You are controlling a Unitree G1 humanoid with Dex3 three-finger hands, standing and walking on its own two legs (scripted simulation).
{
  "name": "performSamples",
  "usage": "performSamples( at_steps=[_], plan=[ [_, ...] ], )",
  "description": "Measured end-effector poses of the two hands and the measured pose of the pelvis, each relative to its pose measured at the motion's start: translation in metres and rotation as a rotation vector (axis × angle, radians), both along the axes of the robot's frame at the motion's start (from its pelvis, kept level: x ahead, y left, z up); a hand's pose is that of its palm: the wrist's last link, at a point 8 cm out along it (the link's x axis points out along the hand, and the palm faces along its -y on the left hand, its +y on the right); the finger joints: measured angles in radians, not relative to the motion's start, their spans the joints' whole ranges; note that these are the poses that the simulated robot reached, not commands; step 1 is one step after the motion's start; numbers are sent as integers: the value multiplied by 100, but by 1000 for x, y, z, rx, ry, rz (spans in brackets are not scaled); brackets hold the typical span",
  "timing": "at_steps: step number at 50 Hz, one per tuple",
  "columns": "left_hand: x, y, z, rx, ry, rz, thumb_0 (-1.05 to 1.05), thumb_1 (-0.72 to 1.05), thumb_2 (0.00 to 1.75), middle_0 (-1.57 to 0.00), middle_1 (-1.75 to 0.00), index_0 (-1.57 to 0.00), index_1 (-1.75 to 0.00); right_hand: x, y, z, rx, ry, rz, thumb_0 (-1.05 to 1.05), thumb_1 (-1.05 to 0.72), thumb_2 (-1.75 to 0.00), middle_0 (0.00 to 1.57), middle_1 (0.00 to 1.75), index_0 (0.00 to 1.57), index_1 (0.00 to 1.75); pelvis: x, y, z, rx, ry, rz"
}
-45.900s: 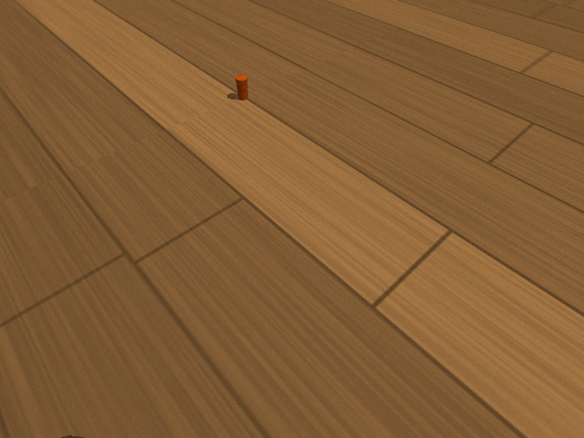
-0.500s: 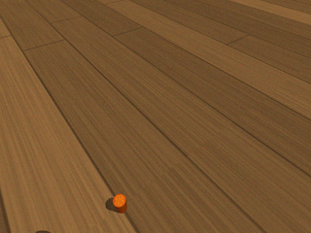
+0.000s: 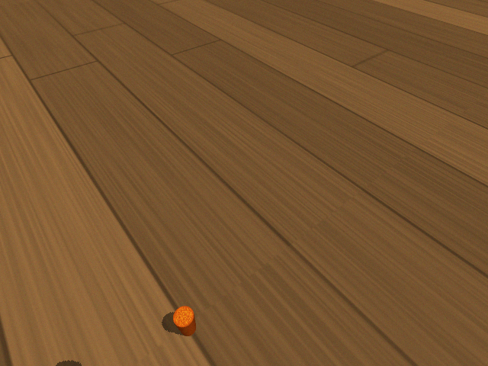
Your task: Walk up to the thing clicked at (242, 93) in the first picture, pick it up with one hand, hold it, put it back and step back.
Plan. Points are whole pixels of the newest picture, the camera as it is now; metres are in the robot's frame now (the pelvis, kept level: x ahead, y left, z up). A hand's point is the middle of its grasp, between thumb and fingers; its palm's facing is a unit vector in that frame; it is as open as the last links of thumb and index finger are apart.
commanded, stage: stand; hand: left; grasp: from the side
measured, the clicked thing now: (186, 322) +0.42 +0.23 -0.71
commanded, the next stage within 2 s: step back in 0.96 s
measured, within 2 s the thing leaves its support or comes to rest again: neither
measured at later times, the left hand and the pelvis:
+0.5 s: hand out of the picture +0.10 +0.24 -0.16, palm faces -0.03 -0.94 -0.34, open 7.4 cm; pelvis +0.02 +0.00 +0.00, yaw -1 degrees
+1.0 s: hand out of the picture +0.09 +0.24 -0.16, palm faces -0.02 -0.94 -0.33, open 7.4 cm; pelvis +0.02 -0.01 +0.00, yaw -1 degrees
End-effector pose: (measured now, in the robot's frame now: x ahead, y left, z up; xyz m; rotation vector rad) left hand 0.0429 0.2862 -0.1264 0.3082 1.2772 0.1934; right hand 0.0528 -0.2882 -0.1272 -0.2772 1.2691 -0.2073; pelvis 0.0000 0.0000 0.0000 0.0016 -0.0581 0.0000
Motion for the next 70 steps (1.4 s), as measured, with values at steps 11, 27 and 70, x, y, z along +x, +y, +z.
performSamples(
  at_steps=[11,27,70],
  plan=[
    [32,-3,3,-3,-37,-18,1,91,90,-21,-30,-21,-30,11,-6,3,-11,-2,-4,1,-91,-90,20,30,20,30,10,-3,1,2,9,-4],
    [52,-2,7,6,-49,-13,1,91,90,-21,-30,-21,-30,30,-10,5,-19,-21,-2,1,-91,-90,20,30,20,30,23,-5,2,2,13,-10],
    [-4,-1,4,100,-59,-39,1,91,90,-21,-30,-21,-30,13,-54,-17,-46,-89,22,1,-91,-90,20,30,20,30,-46,-27,-25,33,7,-23]
  ],
)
